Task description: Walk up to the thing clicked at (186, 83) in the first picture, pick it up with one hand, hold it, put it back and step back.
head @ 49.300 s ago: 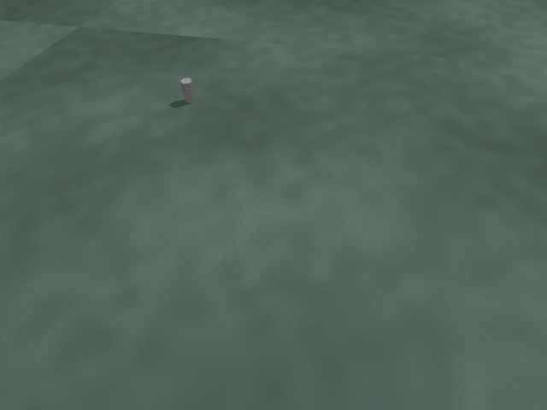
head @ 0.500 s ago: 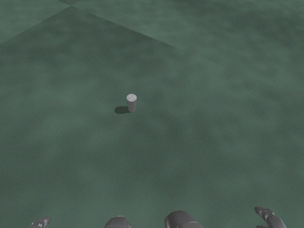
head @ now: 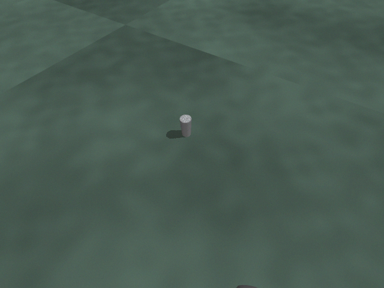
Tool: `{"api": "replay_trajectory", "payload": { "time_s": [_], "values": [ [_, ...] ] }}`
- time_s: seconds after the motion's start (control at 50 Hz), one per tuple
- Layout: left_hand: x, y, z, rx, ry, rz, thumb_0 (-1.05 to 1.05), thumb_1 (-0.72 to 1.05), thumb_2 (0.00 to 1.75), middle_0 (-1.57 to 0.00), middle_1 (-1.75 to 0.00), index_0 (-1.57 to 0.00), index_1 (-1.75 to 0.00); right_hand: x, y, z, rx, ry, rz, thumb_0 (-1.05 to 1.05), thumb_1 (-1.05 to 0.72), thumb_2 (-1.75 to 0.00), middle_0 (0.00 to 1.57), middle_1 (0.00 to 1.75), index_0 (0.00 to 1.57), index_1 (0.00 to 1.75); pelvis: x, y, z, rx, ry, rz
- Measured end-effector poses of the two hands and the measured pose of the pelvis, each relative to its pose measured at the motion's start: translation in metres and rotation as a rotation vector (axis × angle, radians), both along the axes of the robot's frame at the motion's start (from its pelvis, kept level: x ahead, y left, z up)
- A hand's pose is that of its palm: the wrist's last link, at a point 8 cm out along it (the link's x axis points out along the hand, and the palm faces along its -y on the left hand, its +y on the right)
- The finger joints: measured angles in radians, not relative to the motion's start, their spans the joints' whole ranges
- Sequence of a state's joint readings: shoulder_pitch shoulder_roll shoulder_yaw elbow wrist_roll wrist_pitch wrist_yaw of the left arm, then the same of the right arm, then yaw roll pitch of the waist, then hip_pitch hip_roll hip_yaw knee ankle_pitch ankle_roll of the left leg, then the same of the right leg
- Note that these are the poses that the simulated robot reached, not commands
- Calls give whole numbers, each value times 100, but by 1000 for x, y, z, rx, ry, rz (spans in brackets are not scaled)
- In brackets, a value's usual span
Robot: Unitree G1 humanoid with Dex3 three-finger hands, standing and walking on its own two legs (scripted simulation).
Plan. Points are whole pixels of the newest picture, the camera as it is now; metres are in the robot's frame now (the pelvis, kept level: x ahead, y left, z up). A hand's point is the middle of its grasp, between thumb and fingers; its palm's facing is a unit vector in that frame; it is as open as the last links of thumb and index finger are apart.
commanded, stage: step back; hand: left
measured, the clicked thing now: (186, 126) +1.15 +0.10 -0.68
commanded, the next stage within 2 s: stand in 0.86 s
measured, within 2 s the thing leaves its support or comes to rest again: neither
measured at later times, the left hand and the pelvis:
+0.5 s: hand out of the picture +0.07 +0.25 -0.13, palm faces +0.08 -0.92 -0.39, open 7.4 cm; pelvis +0.02 -0.02 +0.01, yaw +3 degrees
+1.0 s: hand out of the picture +0.14 +0.27 -0.13, palm faces +0.05 -0.94 -0.34, open 7.4 cm; pelvis +0.05 +0.01 +0.02, yaw +2 degrees
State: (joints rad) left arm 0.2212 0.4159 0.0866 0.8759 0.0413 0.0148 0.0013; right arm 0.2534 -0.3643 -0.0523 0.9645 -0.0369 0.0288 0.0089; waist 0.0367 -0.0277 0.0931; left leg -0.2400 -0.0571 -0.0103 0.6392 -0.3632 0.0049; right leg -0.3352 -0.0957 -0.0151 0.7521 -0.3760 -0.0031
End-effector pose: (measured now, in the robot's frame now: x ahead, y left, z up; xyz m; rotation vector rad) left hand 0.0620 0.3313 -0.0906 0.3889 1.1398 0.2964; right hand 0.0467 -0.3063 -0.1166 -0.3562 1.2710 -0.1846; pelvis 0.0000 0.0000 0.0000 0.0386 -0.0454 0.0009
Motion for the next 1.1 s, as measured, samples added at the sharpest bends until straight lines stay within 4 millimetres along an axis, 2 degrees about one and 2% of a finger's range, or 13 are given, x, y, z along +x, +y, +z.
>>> {"api": "replay_trajectory", "payload": {
  "time_s": [0.08, 0.16, 0.26, 0.38, 0.46, 0.56, 0.68, 0.82, 0.96, 1.1],
  "values": [
    [-6, -6, -1, -34, 23, 5, 0, 90, 90, -20, -30, -20, -30, -11, 7, 9, 21, -37, -21, 1, -91, -89, 21, 30, 20, 30, 0, 1, 8, -16, -7, -1],
    [-1, -17, 1, -57, 11, -13, 0, 90, 90, -20, -30, -20, -30, -10, 0, 14, 21, -60, -26, 1, -90, -89, 21, 31, 20, 30, 0, -6, 12, -22, -9, -8],
    [6, -35, 0, -46, -13, -15, 0, 90, 90, -20, -30, -20, -30, 3, -20, 6, 21, -72, -28, 1, -90, -89, 21, 31, 20, 30, 1, -21, 6, -52, -22, -2],
    [1, -48, 5, -56, -31, 23, 0, 90, 90, -21, -30, -20, -30, 29, -26, 8, 18, -69, 19, 1, -91, -89, 20, 30, 20, 30, 10, -26, 11, -33, -15, 25],
    [-2, -44, 6, -59, -13, 43, 0, 90, 90, -21, -30, -21, -30, 45, -25, 9, 11, -61, 46, 1, -91, -89, 20, 30, 20, 30, 17, -20, 13, -35, -7, 38],
    [4, -24, -4, -63, 14, 72, 0, 90, 90, -21, -30, -21, -30, 57, -11, 8, -6, -41, 61, 1, -91, -89, 20, 30, 20, 30, 26, -8, 8, -30, -5, 60],
    [21, -14, -12, -93, 42, 71, 0, 90, 90, -20, -30, -20, -30, 73, 15, 13, 8, -47, 48, 1, -91, -89, 20, 30, 20, 30, 39, 4, 11, -44, 2, 42],
    [48, -12, -10, -111, 18, 56, 0, 90, 90, -20, -30, -20, -30, 108, 36, 21, 32, -100, 59, 1, -91, -89, 20, 30, 20, 30, 49, 10, 17, -49, 7, 40],
    [63, -15, -2, -114, 6, 35, 0, 91, 90, -20, -30, -20, -30, 133, 41, 29, 48, -164, 68, 1, -91, -89, 20, 30, 20, 30, 51, 13, 23, -43, -2, 34],
    [60, -21, 3, -116, 23, 15, 0, 90, 90, -20, -30, -20, -30, 128, 35, 33, 50, -171, 52, 1, -91, -89, 20, 30, 20, 30, 48, 11, 28, -39, -13, 30]
  ]
}}
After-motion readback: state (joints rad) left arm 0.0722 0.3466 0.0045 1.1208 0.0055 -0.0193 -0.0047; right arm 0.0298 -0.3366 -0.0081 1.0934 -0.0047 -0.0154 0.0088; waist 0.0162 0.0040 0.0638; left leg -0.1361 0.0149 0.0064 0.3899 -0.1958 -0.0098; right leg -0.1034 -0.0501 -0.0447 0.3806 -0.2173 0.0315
